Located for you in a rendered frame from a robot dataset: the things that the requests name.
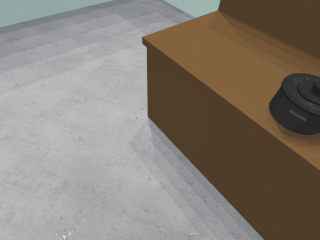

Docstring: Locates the robot left hand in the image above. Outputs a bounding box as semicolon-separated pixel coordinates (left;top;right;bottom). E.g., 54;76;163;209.
50;229;75;240

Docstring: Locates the table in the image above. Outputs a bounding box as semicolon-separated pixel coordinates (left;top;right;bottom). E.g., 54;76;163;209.
142;0;320;240

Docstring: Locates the pot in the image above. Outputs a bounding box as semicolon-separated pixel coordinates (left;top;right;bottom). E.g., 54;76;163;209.
269;87;320;136

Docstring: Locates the lid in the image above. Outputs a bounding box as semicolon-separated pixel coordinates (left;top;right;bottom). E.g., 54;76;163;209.
281;73;320;118

